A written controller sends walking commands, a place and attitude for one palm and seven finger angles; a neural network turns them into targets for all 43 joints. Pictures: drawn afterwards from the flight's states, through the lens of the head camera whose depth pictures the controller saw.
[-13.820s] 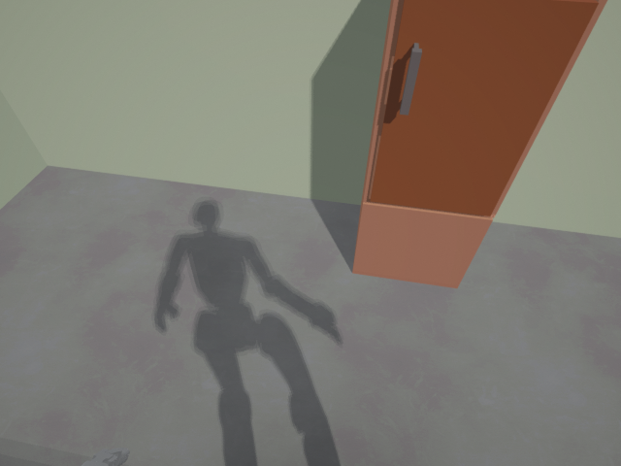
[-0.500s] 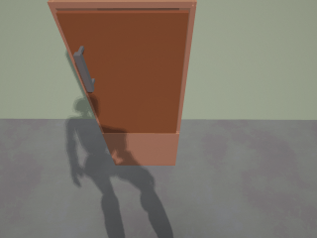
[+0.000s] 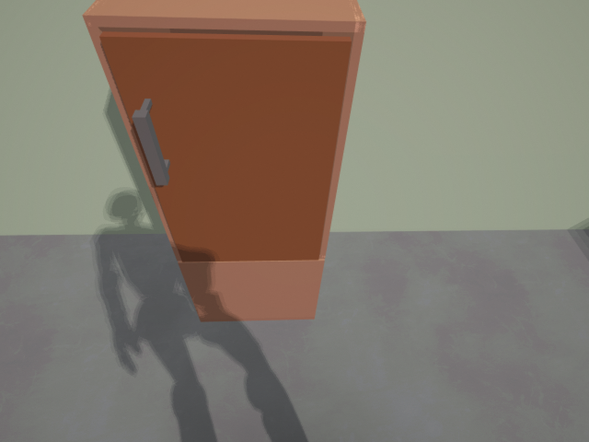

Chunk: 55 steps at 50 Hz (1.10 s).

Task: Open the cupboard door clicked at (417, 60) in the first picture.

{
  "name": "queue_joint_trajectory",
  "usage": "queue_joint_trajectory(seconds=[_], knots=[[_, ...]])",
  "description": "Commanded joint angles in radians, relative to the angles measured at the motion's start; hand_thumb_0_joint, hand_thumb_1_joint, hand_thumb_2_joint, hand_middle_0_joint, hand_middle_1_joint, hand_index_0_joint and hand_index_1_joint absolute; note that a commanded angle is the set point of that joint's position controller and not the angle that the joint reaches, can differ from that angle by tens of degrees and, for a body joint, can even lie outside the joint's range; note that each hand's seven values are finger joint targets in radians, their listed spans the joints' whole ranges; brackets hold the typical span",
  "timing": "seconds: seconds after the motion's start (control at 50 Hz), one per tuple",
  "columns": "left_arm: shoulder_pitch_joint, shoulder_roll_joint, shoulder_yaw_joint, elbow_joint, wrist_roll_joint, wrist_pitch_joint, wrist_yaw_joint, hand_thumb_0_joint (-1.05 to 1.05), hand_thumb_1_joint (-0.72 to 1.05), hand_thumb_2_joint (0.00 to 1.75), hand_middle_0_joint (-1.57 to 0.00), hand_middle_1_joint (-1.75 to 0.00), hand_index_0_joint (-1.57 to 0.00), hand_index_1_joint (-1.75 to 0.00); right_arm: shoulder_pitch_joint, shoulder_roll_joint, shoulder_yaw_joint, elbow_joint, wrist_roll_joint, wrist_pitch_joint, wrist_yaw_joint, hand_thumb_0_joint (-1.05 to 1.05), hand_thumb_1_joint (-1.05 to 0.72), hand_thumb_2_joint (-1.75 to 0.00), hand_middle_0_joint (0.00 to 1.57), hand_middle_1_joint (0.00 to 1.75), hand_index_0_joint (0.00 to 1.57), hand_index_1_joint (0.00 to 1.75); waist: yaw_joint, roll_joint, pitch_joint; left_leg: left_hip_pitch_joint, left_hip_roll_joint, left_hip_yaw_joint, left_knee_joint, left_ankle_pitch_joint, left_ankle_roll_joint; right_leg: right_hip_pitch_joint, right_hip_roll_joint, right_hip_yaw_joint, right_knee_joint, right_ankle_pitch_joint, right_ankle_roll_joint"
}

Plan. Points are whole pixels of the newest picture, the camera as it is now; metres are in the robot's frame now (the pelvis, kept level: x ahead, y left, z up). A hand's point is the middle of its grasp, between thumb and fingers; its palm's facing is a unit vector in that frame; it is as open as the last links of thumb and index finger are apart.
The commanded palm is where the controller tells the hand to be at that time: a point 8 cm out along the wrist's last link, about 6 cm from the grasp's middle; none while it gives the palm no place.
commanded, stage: come to a stop and stand still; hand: left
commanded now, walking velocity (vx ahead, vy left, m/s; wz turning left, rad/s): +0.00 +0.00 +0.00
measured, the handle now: (155, 143) +0.57 +0.30 +0.07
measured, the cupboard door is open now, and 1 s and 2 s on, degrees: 0 0 0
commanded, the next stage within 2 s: look again from close up in 0.16 s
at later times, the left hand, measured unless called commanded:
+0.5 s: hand out of the picture +0.01 +0.18 -0.18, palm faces +0.02 -0.98 -0.22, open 7.3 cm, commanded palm none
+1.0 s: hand out of the picture -0.04 +0.15 -0.18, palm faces +0.08 -0.98 -0.17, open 7.3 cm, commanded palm none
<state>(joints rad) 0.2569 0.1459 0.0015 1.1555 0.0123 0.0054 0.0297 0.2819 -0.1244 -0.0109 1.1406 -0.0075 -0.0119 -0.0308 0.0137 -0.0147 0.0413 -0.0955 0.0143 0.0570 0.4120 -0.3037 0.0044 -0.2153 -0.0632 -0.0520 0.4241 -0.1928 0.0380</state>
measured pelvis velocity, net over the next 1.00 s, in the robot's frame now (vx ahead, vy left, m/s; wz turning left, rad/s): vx -0.03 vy -0.02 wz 0.02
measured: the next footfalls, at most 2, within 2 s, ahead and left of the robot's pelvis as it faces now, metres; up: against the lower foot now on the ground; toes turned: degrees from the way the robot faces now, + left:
left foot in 1.64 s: +0.11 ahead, +0.17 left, +0.00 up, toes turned +8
right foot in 1.90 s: +0.10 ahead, -0.06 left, +0.00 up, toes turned +4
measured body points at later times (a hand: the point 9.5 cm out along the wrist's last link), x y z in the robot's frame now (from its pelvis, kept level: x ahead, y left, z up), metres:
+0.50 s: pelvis +0.00 +0.00 -0.01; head -0.01 -0.01 +0.44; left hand +0.01 +0.23 -0.16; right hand +0.01 -0.22 -0.17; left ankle -0.05 +0.11 -0.74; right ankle +0.02 -0.14 -0.74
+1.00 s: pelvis -0.03 -0.02 -0.01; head -0.04 -0.02 +0.44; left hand -0.05 +0.20 -0.17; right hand -0.07 -0.24 -0.17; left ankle -0.05 +0.11 -0.74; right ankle +0.02 -0.14 -0.74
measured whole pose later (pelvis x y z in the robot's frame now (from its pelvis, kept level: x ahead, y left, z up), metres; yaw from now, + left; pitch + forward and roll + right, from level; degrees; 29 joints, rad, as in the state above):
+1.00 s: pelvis -0.03 -0.02 -0.01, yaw +1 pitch -2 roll +0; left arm 0.33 0.13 0.02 1.08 0.02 0.01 0.01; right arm 0.38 -0.15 -0.01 1.10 -0.02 0.02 -0.01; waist 0.01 0.01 0.01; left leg -0.20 0.02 0.03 0.58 -0.38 0.01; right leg -0.29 -0.06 -0.08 0.55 -0.23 0.00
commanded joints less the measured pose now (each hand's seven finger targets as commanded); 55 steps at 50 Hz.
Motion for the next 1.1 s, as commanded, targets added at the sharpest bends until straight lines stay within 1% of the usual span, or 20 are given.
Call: queue_joint_trajectory(seconds=[0.0,0.22,0.24,0.26,0.28,0.3,0.34,0.38,0.42,0.5,0.76,0.8,0.86,0.94,0.98,1.0,1.02,1.04,1.06,1.08], knots=[[0.062,0.086,0.014,-0.021,-0.002,-0.016,0.010,0.00,0.90,0.90,-0.20,-0.30,-0.20,-0.30,0.075,-0.097,-0.013,-0.017,0.002,-0.017,-0.011,0.00,-0.90,-0.90,0.20,0.30,0.20,0.30,-0.004,0.039,0.017,-0.077,0.105,-0.067,-0.088,0.258,0.008,0.068,-0.060,0.040,-0.033,0.186,-0.035],[0.064,0.081,0.015,-0.022,-0.004,-0.017,0.013,0.00,0.90,0.90,-0.20,-0.30,-0.20,-0.30,0.095,-0.089,-0.015,-0.002,0.001,-0.018,-0.015,0.00,-0.90,-0.90,0.20,0.30,0.20,0.30,-0.007,0.024,0.025,-0.056,0.107,-0.057,-0.083,0.295,0.008,0.069,-0.056,0.039,-0.027,0.217,-0.037],[0.122,0.118,0.011,0.002,0.004,-0.038,0.054,0.00,0.90,0.90,-0.20,-0.30,-0.20,-0.30,0.015,-0.148,-0.016,-0.078,0.012,-0.028,-0.003,0.00,-0.90,-0.90,0.20,0.30,0.20,0.30,0.008,0.023,-0.002,-0.111,0.121,-0.028,0.100,0.493,-0.013,0.071,-0.091,0.087,0.050,0.528,-0.052],[0.115,0.161,0.020,-0.023,0.004,-0.051,0.045,0.00,0.90,0.90,-0.20,-0.30,-0.20,-0.30,0.023,-0.127,-0.011,-0.113,0.008,-0.024,0.002,0.00,-0.90,-0.90,0.20,0.30,0.20,0.30,-0.014,0.047,-0.023,-0.127,0.075,-0.009,0.100,0.437,-0.017,0.113,-0.113,0.053,0.092,0.709,-0.064],[0.112,0.134,0.020,-0.044,0.001,-0.049,0.036,0.00,0.90,0.90,-0.20,-0.30,-0.20,-0.30,0.102,-0.085,-0.015,-0.100,-0.001,-0.033,-0.003,0.00,-0.90,-0.90,0.20,0.30,0.20,0.30,-0.028,0.078,-0.117,-0.103,0.061,-0.032,0.049,0.372,-0.005,0.147,-0.107,0.070,0.160,0.652,-0.070],[0.106,0.120,0.015,-0.045,0.001,-0.045,0.033,0.00,0.90,0.90,-0.20,-0.30,-0.20,-0.30,0.124,-0.095,-0.018,-0.092,-0.003,-0.036,-0.008,0.00,-0.90,-0.90,0.20,0.30,0.20,0.30,-0.024,0.059,-0.172,-0.082,0.084,-0.046,0.065,0.434,0.005,0.152,-0.091,0.049,0.164,0.546,-0.070],[0.082,0.095,0.012,-0.060,0.001,-0.036,0.024,0.00,0.90,0.90,-0.20,-0.30,-0.20,-0.30,0.115,-0.117,-0.020,-0.094,-0.002,-0.028,-0.012,0.00,-0.90,-0.90,0.20,0.30,0.20,0.30,-0.023,0.029,-0.145,-0.065,0.107,-0.064,0.055,0.473,0.014,0.101,-0.055,0.026,0.136,0.329,-0.068],[0.063,0.089,0.010,-0.070,0.005,-0.025,0.018,0.00,0.90,0.90,-0.20,-0.30,-0.20,-0.30,0.096,-0.120,-0.018,-0.107,-0.005,-0.023,-0.011,0.00,-0.90,-0.90,0.20,0.30,0.20,0.30,-0.020,0.024,-0.051,-0.104,0.107,-0.070,0.039,0.414,0.020,0.046,-0.040,0.023,0.112,0.205,-0.062],[0.057,0.092,0.010,-0.076,0.004,-0.022,0.013,0.00,0.90,0.90,-0.20,-0.30,-0.20,-0.30,0.079,-0.119,-0.016,-0.115,-0.004,-0.018,-0.009,0.00,-0.90,-0.90,0.20,0.30,0.20,0.30,-0.018,0.007,0.031,-0.147,0.095,-0.070,0.004,0.282,0.020,0.011,-0.042,0.037,0.081,0.162,-0.060],[0.062,0.103,0.009,-0.084,0.004,-0.019,0.007,0.00,0.90,0.90,-0.20,-0.30,-0.20,-0.30,0.075,-0.115,-0.012,-0.118,-0.006,-0.015,-0.002,0.00,-0.90,-0.90,0.20,0.30,0.20,0.30,-0.016,0.016,0.092,-0.193,0.080,-0.076,-0.039,0.108,0.023,-0.008,-0.038,0.057,0.037,0.062,-0.057],[0.072,0.109,0.015,-0.093,0.001,-0.024,0.001,0.00,0.90,0.90,-0.20,-0.30,-0.20,-0.30,0.100,-0.112,-0.005,-0.090,-0.006,-0.014,0.002,0.00,-0.90,-0.90,0.20,0.30,0.20,0.30,-0.018,0.005,0.057,-0.173,0.071,-0.070,-0.066,0.016,0.017,0.004,-0.045,0.080,-0.037,-0.038,-0.061],[0.077,0.109,0.016,-0.091,0.000,-0.024,0.000,0.00,0.90,0.90,-0.20,-0.30,-0.20,-0.30,0.105,-0.110,-0.003,-0.081,-0.006,-0.013,0.003,0.00,-0.90,-0.90,0.20,0.30,0.20,0.30,-0.016,-0.001,0.061,-0.178,0.067,-0.064,-0.064,0.007,0.016,0.000,-0.050,0.083,-0.046,-0.056,-0.061],[0.094,0.129,0.033,-0.099,0.008,-0.019,-0.001,0.00,0.90,0.90,-0.20,-0.30,-0.20,-0.30,0.129,-0.113,-0.006,-0.076,-0.012,0.003,0.010,0.00,-0.90,-0.90,0.20,0.30,0.20,0.30,-0.010,-0.032,0.066,-0.218,0.033,-0.041,-0.007,-0.142,0.022,-0.018,-0.067,0.112,-0.064,-0.306,-0.075],[0.118,0.178,0.066,-0.121,0.010,-0.008,-0.001,0.00,0.90,0.90,-0.20,-0.30,-0.20,-0.30,0.149,-0.095,-0.012,-0.092,-0.018,0.020,0.019,0.00,-0.90,-0.90,0.20,0.30,0.20,0.30,-0.001,-0.146,0.077,-0.264,-0.018,0.018,0.173,-0.176,0.024,-0.093,-0.166,0.221,-0.170,-0.562,-0.119],[0.096,0.185,0.079,-0.141,0.012,-0.004,0.003,0.00,0.90,0.90,-0.20,-0.30,-0.20,-0.30,0.184,-0.081,-0.013,-0.094,-0.017,0.020,0.021,0.00,-0.90,-0.90,0.20,0.30,0.20,0.30,-0.022,-0.160,0.071,-0.202,-0.021,0.025,0.186,-0.150,0.031,-0.164,-0.196,0.224,-0.181,-0.582,-0.132],[0.072,0.181,0.080,-0.151,0.013,-0.003,0.001,0.00,0.90,0.90,-0.20,-0.30,-0.20,-0.30,0.213,-0.074,-0.011,-0.087,-0.017,0.018,0.023,0.00,-0.90,-0.90,0.20,0.30,0.20,0.30,-0.038,-0.128,0.075,-0.152,-0.021,0.019,0.134,-0.142,0.036,-0.211,-0.182,0.184,-0.148,-0.562,-0.123],[0.046,0.168,0.080,-0.163,0.013,-0.001,-0.003,0.00,0.90,0.90,-0.20,-0.30,-0.20,-0.30,0.247,-0.074,-0.011,-0.079,-0.018,0.013,0.024,0.00,-0.90,-0.90,0.20,0.30,0.20,0.30,-0.053,-0.072,0.074,-0.122,-0.014,-0.009,0.055,-0.154,0.041,-0.238,-0.140,0.114,-0.065,-0.523,-0.103],[0.029,0.137,0.075,-0.178,0.012,0.003,-0.009,0.00,0.90,0.90,-0.20,-0.30,-0.20,-0.30,0.266,-0.100,-0.017,-0.075,-0.023,0.008,0.022,0.00,-0.90,-0.90,0.20,0.30,0.20,0.30,-0.059,0.060,0.098,-0.145,0.040,-0.119,-0.048,-0.241,0.059,-0.266,-0.069,0.029,0.076,-0.484,-0.080],[0.006,0.088,0.067,-0.202,0.012,0.003,-0.015,0.00,0.90,0.90,-0.20,-0.30,-0.20,-0.30,0.291,-0.160,-0.031,-0.078,-0.028,0.001,0.018,0.00,-0.90,-0.90,0.20,0.30,0.20,0.30,-0.075,0.285,0.117,-0.148,0.175,-0.334,-0.196,-0.386,0.112,-0.342,0.027,-0.090,0.315,-0.415,-0.052],[-0.050,0.063,0.061,-0.233,0.019,-0.008,-0.018,0.00,0.90,0.90,-0.20,-0.30,-0.20,-0.30,0.284,-0.186,-0.037,-0.084,-0.026,-0.010,0.010,0.00,-0.90,-0.90,0.20,0.30,0.20,0.30,-0.087,0.349,0.182,-0.142,0.262,-0.502,-0.271,-0.360,0.190,-0.451,0.045,-0.071,0.473,-0.349,-0.055]])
